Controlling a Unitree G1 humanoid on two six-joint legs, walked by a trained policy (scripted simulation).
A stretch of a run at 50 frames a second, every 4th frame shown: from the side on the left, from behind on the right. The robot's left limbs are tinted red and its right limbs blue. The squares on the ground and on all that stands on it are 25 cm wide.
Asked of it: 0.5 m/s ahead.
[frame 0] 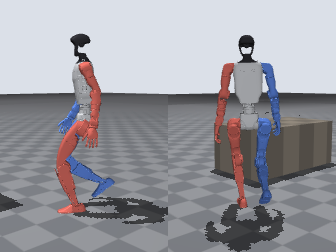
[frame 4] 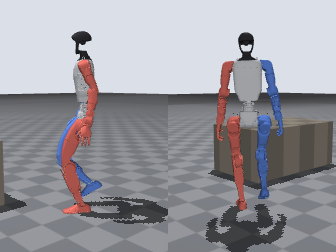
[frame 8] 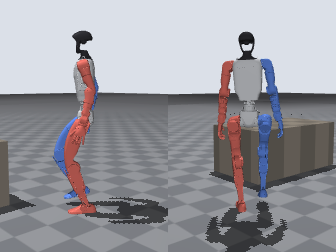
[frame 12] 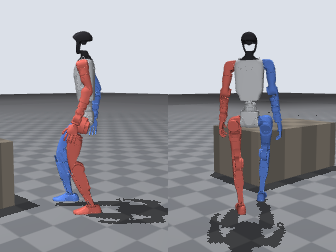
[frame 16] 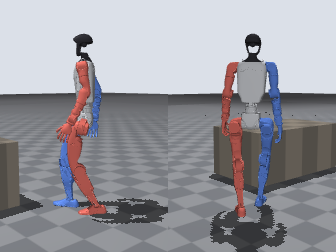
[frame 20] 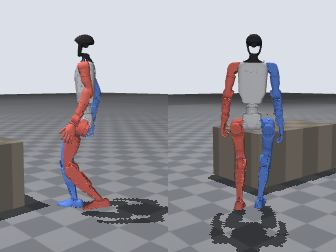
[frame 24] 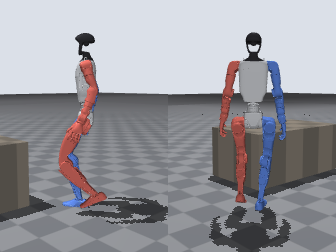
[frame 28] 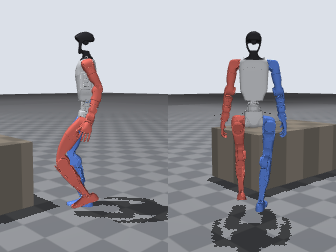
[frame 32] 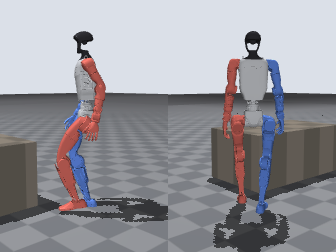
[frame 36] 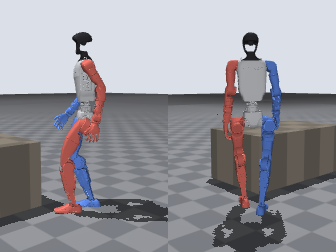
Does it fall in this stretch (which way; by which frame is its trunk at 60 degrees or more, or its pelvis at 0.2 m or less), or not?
no
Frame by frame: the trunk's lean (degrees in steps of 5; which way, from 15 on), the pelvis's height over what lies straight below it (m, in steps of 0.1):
0: 5, 0.7
4: 5, 0.8
8: 5, 0.8
12: 5, 0.8
16: 5, 0.8
20: 0, 0.8
24: 0, 0.8
28: 0, 0.8
32: 0, 0.8
36: 5, 0.8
